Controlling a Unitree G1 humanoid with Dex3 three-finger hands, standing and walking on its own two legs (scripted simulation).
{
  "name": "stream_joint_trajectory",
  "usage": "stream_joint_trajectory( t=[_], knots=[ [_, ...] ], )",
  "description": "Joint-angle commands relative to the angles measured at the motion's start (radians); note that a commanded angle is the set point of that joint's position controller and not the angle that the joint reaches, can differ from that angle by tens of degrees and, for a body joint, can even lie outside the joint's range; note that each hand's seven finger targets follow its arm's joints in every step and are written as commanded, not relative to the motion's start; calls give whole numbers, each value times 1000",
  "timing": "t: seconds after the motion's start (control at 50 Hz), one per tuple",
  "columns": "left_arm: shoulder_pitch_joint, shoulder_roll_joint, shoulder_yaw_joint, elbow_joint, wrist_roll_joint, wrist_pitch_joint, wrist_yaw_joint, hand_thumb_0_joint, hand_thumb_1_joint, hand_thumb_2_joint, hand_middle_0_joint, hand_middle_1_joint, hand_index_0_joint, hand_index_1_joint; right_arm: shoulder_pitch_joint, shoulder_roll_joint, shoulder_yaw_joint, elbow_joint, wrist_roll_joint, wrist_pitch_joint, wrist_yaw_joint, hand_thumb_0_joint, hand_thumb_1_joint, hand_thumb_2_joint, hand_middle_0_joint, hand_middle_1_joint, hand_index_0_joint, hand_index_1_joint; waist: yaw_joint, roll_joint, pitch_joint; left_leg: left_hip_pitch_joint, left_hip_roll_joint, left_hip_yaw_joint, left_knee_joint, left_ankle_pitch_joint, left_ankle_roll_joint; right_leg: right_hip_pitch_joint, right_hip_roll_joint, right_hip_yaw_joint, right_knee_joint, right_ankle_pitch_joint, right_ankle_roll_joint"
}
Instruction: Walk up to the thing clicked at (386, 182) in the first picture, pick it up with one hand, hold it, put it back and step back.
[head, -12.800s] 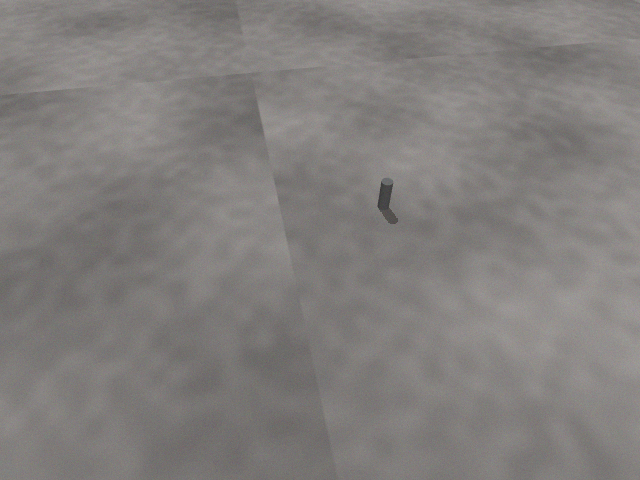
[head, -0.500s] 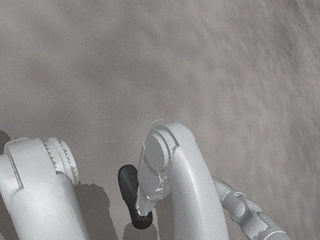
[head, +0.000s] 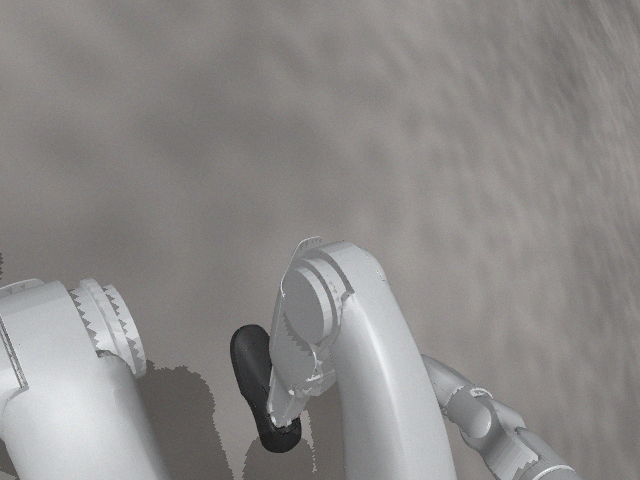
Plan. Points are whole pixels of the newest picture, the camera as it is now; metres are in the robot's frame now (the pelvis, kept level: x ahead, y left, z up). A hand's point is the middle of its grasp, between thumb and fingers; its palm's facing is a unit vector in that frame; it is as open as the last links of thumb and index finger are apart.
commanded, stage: settle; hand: left
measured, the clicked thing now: out of the picture +0.41 +0.34 -0.20
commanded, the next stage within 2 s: none
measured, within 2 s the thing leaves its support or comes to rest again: leaves its support in 0.28 s
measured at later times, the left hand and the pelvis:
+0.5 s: hand out of the picture +0.41 +0.34 -0.12, palm faces +0.45 -0.89 -0.01, open 7.1 cm; pelvis +0.00 +0.00 +0.01, yaw +1 degrees
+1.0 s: hand out of the picture +0.38 +0.35 -0.02, palm faces +0.43 -0.90 -0.05, open 7.1 cm; pelvis +0.02 -0.01 +0.04, yaw +7 degrees
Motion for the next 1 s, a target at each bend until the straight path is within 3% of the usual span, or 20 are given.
stream_joint_trajectory(
  t=[0.0,0.1,0.12,0.14,0.16,0.24,0.3,0.44,0.46,0.54,0.58,0.62,0.68,0.7,0.72,0.76,0.8,0.86,0.9,0.98],
  knots=[
    [-196,178,7,-131,-7,-75,3,0,612,1230,-1170,-1236,-1154,-1257,6,-362,-128,-15,-4,11,-25,0,-889,-901,200,300,200,300,-114,571,-539,375,55,96,-342,85,-18,232,25,-111,-165,137,-70],
    [-196,194,21,-175,-8,-72,0,0,536,1300,-1235,-1335,-1224,-1355,7,-365,-135,-16,-1,16,-26,0,-894,-901,200,300,200,300,-103,597,-548,384,57,98,-352,87,-21,234,23,-112,-163,138,-72],
    [-215,164,-13,-190,-3,-72,-3,0,524,1306,-1239,-1345,-1230,-1364,5,-359,-131,-20,0,15,-24,0,-894,-901,200,300,200,300,-111,612,-548,387,56,98,-358,93,-24,238,20,-112,-159,145,-73],
    [-200,217,36,-211,0,-71,0,0,515,1303,-1248,-1343,-1235,-1365,21,-366,-142,-7,0,16,-26,0,-892,-901,200,300,199,300,-96,620,-577,404,56,102,-350,120,-23,252,22,-106,-158,167,-72],
    [-210,234,34,-235,8,-67,0,0,494,1302,-1251,-1352,-1242,-1371,17,-365,-143,-9,0,19,-27,0,-895,-901,200,300,199,300,-91,638,-586,412,57,104,-353,125,-25,246,20,-106,-154,165,-75],
    [-211,164,8,-318,-2,-45,-12,0,495,1316,-1267,-1372,-1257,-1392,26,-355,-161,-16,6,21,-24,0,-896,-901,200,300,199,300,-93,662,-621,434,54,112,-359,161,-30,251,17,-97,-155,193,-77],
    [-209,195,27,-394,5,-17,-18,0,478,1316,-1295,-1388,-1286,-1407,46,-354,-185,-11,16,24,-23,0,-895,-900,200,300,199,300,-71,718,-663,476,53,120,-378,184,-37,244,12,-88,-150,200,-82],
    [-182,102,-28,-508,-11,87,-43,0,466,1375,-1359,-1463,-1352,-1483,76,-325,-245,-13,63,26,-20,0,-894,-900,200,300,199,300,-35,692,-683,414,39,153,-412,90,-23,189,4,-59,-179,137,-90],
    [-181,57,-58,-499,-21,105,-51,0,465,1365,-1374,-1469,-1370,-1486,97,-314,-249,3,70,26,-19,0,-895,-899,200,300,199,300,-47,666,-684,389,33,164,-403,75,-16,203,6,-52,-194,130,-88],
    [-172,41,-60,-574,-31,154,-64,0,459,1319,-1347,-1428,-1346,-1441,127,-292,-286,13,101,22,-19,0,-889,-896,200,300,199,300,-4,649,-724,378,26,177,-427,62,-10,177,1,-35,-200,114,-93],
    [-189,2,-79,-610,-41,177,-76,0,492,1338,-1353,-1440,-1352,-1453,147,-280,-305,20,116,24,-20,0,-887,-896,200,300,200,300,-5,638,-732,367,22,182,-437,39,-5,159,-3,-27,-208,92,-94],
    [-184,18,-51,-665,-42,199,-75,0,473,1337,-1354,-1445,-1355,-1457,170,-271,-326,26,129,24,-21,0,-883,-895,200,300,200,300,25,643,-778,386,19,188,-453,47,-6,160,-7,-16,-206,94,-98],
    [-169,-59,-104,-659,-40,248,-84,0,471,1340,-1349,-1441,-1348,-1455,177,-249,-349,10,154,29,-22,0,-882,-895,200,300,200,300,27,636,-787,381,14,195,-483,12,-3,123,-16,-1,-216,54,-103],
    [-163,-68,-90,-664,-48,261,-86,0,501,1356,-1348,-1442,-1345,-1458,180,-246,-359,8,164,30,-25,0,-877,-894,200,300,200,300,34,603,-790,363,11,200,-484,-3,2,131,-17,4,-232,45,-101],
    [-200,-19,-67,-735,-42,265,-83,0,505,1352,-1345,-1438,-1343,-1453,192,-241,-370,17,170,29,-28,0,-876,-894,200,300,200,300,56,624,-815,370,9,213,-487,0,2,132,-18,15,-236,45,-104],
    [-204,-22,-78,-770,-38,283,-88,0,485,1342,-1330,-1425,-1327,-1441,202,-222,-384,16,182,31,-31,0,-873,-893,200,300,200,300,75,641,-843,368,2,231,-499,-10,5,127,-22,31,-246,29,-108],
    [-171,-87,-105,-759,-48,305,-100,0,497,1338,-1335,-1431,-1334,-1445,222,-215,-400,18,193,31,-33,0,-876,-894,200,300,200,300,68,619,-859,380,0,237,-506,9,5,128,-26,38,-250,39,-108],
    [-174,-44,-69,-828,-57,322,-115,0,497,1313,-1321,-1403,-1316,-1418,252,-203,-426,26,212,32,-43,0,-878,-895,200,300,200,300,98,619,-928,400,-4,254,-515,49,8,154,-30,59,-264,60,-111],
    [-183,-92,-94,-829,-69,336,-128,0,479,1321,-1322,-1412,-1318,-1427,267,-192,-436,31,223,33,-45,0,-875,-894,200,300,200,300,90,613,-946,413,-6,257,-522,76,7,150,-34,66,-262,77,-113],
    [-172,-93,-64,-817,-89,359,-144,0,490,1305,-1301,-1385,-1297,-1400,288,-180,-455,36,240,31,-56,0,-870,-894,200,300,200,300,100,574,-981,406,-9,273,-516,134,13,192,-41,89,-277,119,-109]
  ],
)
